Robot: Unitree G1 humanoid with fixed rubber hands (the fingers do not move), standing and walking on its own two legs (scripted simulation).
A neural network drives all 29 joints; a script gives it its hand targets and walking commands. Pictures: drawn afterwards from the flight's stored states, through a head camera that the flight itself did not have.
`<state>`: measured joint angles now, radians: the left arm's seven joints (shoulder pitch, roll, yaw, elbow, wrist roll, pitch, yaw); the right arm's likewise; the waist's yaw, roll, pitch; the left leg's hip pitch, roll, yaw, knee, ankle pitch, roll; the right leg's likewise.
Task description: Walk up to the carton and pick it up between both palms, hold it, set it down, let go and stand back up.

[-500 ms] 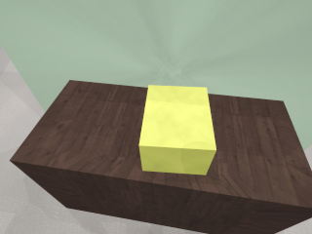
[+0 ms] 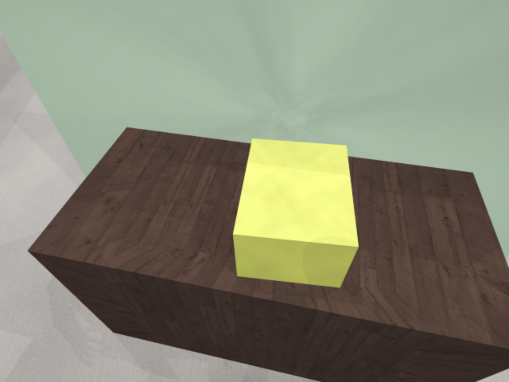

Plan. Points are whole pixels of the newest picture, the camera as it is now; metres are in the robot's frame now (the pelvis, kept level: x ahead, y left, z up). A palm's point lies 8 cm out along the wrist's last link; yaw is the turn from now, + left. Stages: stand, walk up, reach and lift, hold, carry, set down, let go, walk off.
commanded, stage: walk up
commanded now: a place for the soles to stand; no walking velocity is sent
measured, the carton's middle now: (293, 208) +0.50 -0.05 -0.09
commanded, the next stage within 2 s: reach and lift in 0.62 s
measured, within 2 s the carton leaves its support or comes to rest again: neither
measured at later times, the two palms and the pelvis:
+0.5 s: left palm out of the picture +0.02 +0.25 -0.15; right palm out of the picture +0.03 -0.26 -0.13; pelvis +0.00 -0.01 -0.01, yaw +5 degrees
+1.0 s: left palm out of the picture +0.12 +0.22 -0.11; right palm out of the picture +0.13 -0.26 -0.12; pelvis -0.04 -0.03 -0.02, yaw -1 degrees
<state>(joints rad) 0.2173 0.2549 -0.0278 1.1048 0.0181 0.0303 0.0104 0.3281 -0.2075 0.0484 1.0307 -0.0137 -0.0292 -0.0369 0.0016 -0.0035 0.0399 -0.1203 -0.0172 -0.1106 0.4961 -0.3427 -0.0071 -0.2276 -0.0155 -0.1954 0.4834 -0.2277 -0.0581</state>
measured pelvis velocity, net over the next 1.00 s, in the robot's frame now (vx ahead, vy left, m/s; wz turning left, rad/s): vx -0.04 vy -0.03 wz -0.02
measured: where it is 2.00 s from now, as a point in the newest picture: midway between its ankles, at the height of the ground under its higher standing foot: outside the picture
